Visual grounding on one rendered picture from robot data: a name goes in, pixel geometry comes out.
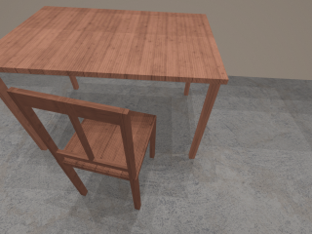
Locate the table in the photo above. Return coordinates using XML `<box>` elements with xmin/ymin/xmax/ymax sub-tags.
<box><xmin>0</xmin><ymin>6</ymin><xmax>229</xmax><ymax>159</ymax></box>

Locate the chair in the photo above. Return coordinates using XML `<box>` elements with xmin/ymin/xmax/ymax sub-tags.
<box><xmin>6</xmin><ymin>87</ymin><xmax>157</xmax><ymax>210</ymax></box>

